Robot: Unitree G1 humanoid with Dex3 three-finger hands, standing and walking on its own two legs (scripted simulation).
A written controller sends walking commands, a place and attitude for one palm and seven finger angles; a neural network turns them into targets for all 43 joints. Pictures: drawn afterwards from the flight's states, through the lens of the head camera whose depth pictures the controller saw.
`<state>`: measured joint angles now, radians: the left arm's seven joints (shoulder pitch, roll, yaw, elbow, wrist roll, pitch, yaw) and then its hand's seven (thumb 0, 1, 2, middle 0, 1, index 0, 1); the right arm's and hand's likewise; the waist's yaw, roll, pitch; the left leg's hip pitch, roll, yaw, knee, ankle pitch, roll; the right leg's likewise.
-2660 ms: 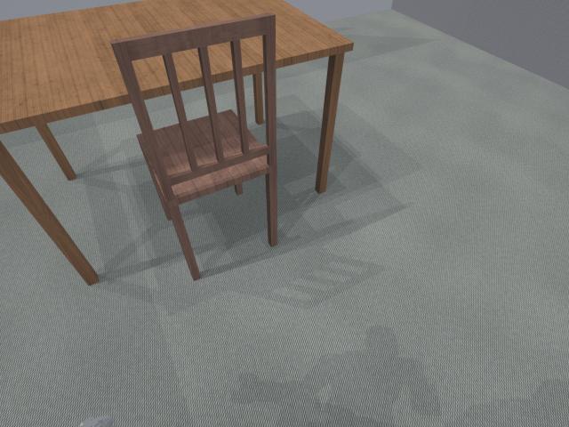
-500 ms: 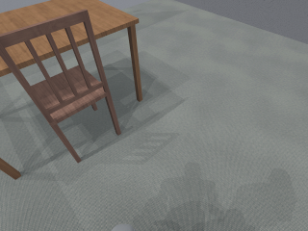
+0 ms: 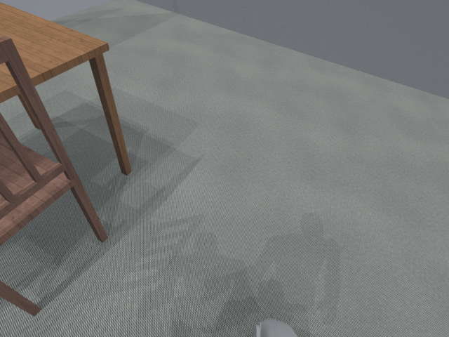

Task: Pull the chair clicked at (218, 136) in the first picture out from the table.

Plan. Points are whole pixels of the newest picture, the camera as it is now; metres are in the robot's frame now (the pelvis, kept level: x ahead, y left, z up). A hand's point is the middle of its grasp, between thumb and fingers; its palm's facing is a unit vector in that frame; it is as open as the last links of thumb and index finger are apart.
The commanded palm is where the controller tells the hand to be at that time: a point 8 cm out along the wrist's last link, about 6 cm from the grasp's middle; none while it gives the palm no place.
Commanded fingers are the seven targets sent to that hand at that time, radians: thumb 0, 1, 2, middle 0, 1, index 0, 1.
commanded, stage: walk to a spot facing it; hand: left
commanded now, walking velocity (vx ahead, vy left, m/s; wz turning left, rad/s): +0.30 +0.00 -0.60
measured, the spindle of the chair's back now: out of the picture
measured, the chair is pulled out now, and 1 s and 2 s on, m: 0.00 0.00 0.00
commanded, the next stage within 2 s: turn to face it in 1.18 s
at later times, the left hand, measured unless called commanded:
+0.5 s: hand (179, 251) +0.34 +0.13 -0.17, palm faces -0.28 -0.94 -0.22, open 7.3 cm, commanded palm none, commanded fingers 0.00 0.90 0.90 -0.20 -0.30 -0.20 -0.30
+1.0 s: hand (200, 187) +0.54 +0.10 -0.17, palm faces -0.50 -0.84 -0.20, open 7.4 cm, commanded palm none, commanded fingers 0.00 0.90 0.90 -0.20 -0.30 -0.20 -0.30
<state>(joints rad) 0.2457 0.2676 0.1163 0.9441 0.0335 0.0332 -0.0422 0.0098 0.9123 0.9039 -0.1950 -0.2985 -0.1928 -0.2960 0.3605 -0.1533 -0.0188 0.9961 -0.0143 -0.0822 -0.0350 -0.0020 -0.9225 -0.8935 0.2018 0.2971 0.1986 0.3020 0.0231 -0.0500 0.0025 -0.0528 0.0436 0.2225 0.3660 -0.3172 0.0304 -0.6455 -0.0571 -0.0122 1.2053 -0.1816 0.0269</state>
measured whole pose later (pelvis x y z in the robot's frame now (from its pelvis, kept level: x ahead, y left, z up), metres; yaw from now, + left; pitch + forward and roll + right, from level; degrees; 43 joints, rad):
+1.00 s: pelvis +0.37 -0.03 -0.01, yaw -36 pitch +0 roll -1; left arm 0.23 0.23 0.11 0.91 0.02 0.06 -0.04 0.01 0.91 0.90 -0.20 -0.30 -0.19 -0.30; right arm 0.19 -0.19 -0.03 0.94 -0.03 -0.02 -0.01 0.00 -0.90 -0.89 0.20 0.30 0.20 0.30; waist 0.03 -0.02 0.07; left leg -0.19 0.16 0.28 0.51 -0.30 -0.03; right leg -0.51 -0.08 -0.09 0.95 -0.37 0.06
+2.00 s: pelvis +0.39 -0.10 -0.01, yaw -28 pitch +0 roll +1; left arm 0.20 0.19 0.06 0.92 0.01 0.03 0.03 0.01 0.91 0.90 -0.20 -0.30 -0.20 -0.30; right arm 0.23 -0.27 -0.10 0.97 -0.03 0.09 0.01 0.00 -0.91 -0.89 0.20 0.30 0.20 0.30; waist -0.02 0.04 0.04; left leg -0.53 -0.02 -0.02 1.03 -0.40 -0.04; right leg -0.22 -0.06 -0.10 0.54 -0.32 -0.01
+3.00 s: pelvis +0.41 -0.09 -0.01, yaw +10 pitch +0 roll +2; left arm 0.19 0.18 0.03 0.86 0.02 0.02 0.02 0.01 0.90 0.90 -0.20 -0.30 -0.20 -0.30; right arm 0.20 -0.27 -0.09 0.94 -0.02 0.09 0.03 0.00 -0.91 -0.89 0.20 0.30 0.19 0.30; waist -0.03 0.02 0.08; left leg -0.48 0.03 0.03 1.05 -0.42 -0.08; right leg -0.19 -0.13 -0.18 0.53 -0.33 0.02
